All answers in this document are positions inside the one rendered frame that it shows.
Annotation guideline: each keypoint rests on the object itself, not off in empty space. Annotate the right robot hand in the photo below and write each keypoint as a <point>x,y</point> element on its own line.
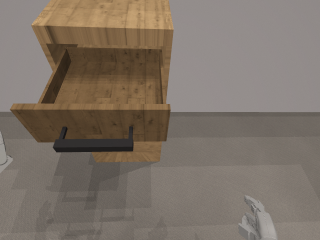
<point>258,227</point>

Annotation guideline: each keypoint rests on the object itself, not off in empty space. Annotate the drawer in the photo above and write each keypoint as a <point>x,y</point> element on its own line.
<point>98,93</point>

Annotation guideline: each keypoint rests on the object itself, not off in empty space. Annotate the cabinet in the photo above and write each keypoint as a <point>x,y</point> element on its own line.
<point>123,24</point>

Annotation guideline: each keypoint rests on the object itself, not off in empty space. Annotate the left robot hand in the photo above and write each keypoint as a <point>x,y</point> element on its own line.
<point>5,160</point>

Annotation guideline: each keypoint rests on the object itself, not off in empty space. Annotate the handle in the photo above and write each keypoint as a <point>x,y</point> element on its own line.
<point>63,145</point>

